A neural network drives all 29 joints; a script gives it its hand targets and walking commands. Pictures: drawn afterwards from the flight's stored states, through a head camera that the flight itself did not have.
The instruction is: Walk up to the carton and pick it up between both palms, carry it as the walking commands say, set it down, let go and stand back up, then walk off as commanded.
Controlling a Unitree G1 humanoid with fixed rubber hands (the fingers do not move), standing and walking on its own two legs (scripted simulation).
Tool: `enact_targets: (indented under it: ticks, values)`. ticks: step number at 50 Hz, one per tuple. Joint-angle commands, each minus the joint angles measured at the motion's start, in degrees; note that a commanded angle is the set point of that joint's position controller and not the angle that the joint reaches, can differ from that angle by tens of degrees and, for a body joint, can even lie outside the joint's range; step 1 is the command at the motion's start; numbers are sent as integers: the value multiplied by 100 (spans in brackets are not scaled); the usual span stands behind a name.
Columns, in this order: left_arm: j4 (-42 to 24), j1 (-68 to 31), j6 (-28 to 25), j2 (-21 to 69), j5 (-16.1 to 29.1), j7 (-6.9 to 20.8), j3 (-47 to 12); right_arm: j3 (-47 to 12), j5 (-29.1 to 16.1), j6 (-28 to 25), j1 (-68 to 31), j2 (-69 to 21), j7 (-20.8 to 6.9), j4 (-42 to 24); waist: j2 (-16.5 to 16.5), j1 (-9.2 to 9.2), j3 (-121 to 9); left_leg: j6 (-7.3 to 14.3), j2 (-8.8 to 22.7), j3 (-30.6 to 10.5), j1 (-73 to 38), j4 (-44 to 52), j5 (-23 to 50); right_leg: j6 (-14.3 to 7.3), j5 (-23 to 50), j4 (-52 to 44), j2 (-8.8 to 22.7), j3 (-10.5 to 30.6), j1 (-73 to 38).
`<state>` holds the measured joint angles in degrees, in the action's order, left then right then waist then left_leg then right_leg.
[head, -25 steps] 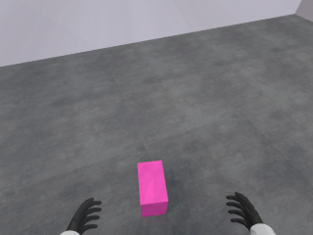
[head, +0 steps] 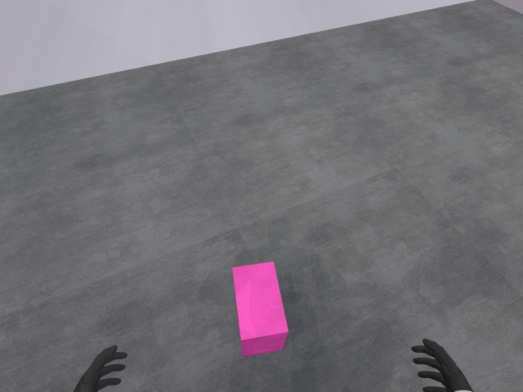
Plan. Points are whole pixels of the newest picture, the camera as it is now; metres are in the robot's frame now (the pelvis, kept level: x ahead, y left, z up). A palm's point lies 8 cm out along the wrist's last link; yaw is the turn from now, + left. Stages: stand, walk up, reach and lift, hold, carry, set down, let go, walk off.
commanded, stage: stand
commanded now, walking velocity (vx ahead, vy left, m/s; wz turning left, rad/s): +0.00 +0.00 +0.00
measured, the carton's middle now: (257, 310) +0.45 +0.02 -0.65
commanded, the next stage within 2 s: walk off in 1.58 s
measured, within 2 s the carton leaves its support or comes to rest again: neither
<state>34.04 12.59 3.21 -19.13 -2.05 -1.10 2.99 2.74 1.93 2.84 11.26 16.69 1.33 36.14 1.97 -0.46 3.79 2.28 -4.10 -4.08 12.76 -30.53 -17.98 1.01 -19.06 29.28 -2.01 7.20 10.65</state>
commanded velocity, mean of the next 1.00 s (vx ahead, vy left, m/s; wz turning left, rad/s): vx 0.00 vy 0.00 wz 0.00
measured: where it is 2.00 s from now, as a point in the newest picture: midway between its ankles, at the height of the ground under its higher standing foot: outside the picture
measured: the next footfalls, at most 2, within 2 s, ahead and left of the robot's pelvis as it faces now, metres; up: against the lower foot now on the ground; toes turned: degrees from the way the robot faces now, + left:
none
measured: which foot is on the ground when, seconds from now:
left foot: down 0.00-1.00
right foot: down 0.00-1.00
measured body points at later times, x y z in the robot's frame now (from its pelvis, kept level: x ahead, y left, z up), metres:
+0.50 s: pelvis +0.02 -0.02 +0.00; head +0.04 -0.01 +0.45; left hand +0.15 +0.28 -0.10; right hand +0.15 -0.31 -0.10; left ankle -0.02 +0.10 -0.73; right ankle -0.04 -0.14 -0.73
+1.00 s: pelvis -0.01 -0.02 +0.01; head +0.00 -0.02 +0.46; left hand +0.10 +0.28 -0.11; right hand +0.09 -0.33 -0.10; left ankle -0.02 +0.10 -0.73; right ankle -0.04 -0.14 -0.73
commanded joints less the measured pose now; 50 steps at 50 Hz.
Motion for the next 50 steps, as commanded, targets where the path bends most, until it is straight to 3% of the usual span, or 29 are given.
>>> enact_targets:
  ticks: [1, 8, 11, 12, 14, 16, 20, 26, 27, 28, 33, 36, 42, 43, 47, 50]
  values:
    - [-41, -303, -235, -511, 81, -68, 90, 186, -50, -174, -110, 794, 107, -36, -409, 114, -1319, -170, 753, -340, -922, -4, 3510, -55, 2734, 43, 321, -107, -217]
    - [336, -192, -263, -698, 28, -161, 129, 230, 34, -186, -40, 953, 152, 304, -375, 85, -957, -83, 766, -419, -915, 75, 3737, -79, 2966, 28, 336, -109, -127]
    - [440, -269, -270, -720, 10, -163, 148, 221, 25, -177, -63, 981, 160, 365, -250, 39, -734, -92, 764, -444, -679, 221, 3354, -111, 2721, -72, 373, -24, -261]
    - [495, -225, -272, -734, -7, -179, 149, 213, 23, -206, -161, 1005, 149, 342, -340, 13, -724, -91, 736, -399, -637, 223, 3174, -115, 2639, -149, 386, 3, -263]
    - [536, -234, -291, -727, 9, -163, 141, 203, 28, -229, -204, 978, 149, 388, -144, 3, -644, -81, 713, -426, -517, 295, 2784, -123, 2457, -263, 397, 7, -355]
    - [581, -299, -297, -766, -10, -169, 155, 202, 29, -236, -307, 1030, 146, 411, -238, 11, -586, -87, 710, -413, -494, 327, 2694, -132, 2475, -294, 443, 31, -354]
    - [671, -367, -321, -759, 25, -158, 129, 194, -5, -272, -214, 1080, 140, 526, -32, 75, -777, -102, 702, -329, -683, 221, 2746, -173, 2851, -364, 495, 121, -453]
    - [827, -525, -336, -917, 32, -141, 164, 122, -9, -278, -287, 1011, 121, 701, -82, 115, -768, -105, 744, -363, -791, 402, 2308, -201, 2461, -544, 524, 227, -398]
    - [843, -557, -341, -833, 26, -145, 136, 120, 17, -273, -295, 1065, 123, 759, -226, 87, -632, -121, 718, -367, -634, 468, 2131, -195, 2287, -594, 516, 234, -433]
    - [862, -533, -346, -933, 23, -133, 153, 119, -18, -278, -295, 1081, 106, 786, -119, 102, -628, -133, 721, -373, -694, 483, 2096, -198, 2333, -650, 539, 279, -433]
    - [1061, -536, -329, -911, 28, -96, 134, 76, -12, -317, -296, 1168, 100, 946, -159, 108, -234, -119, 792, -492, -472, 797, 1319, -220, 1511, -871, 525, 367, -301]
    - [1192, -455, -355, -986, 46, -78, 131, 60, -11, -330, -333, 1217, 100, 1067, -251, 26, -159, -106, 808, -536, -432, 887, 1199, -241, 1352, -970, 536, 430, -336]
    - [1374, -624, -381, -1009, 67, -24, 73, -1, -25, -378, -356, 1265, 63, 1248, -126, 105, -269, -138, 822, -534, -625, 992, 1145, -232, 1279, -1096, 542, 448, -296]
    - [1403, -601, -395, -970, 87, -18, 63, -3, -21, -379, -370, 1311, 59, 1312, -256, 59, -403, -141, 826, -514, -614, 1004, 1206, -215, 1343, -1057, 534, 418, -429]
    - [1566, -538, -395, -1067, 89, -10, 45, -13, -29, -366, -449, 1391, 73, 1411, -118, 7, -290, -137, 871, -577, -504, 1098, 1223, -215, 1287, -1064, 539, 420, -455]
    - [1643, -636, -371, -1079, 86, -25, 36, -46, -42, -401, -470, 1370, 42, 1472, -259, 55, -240, -124, 864, -552, -520, 1103, 1286, -225, 1438, -1101, 563, 435, -439]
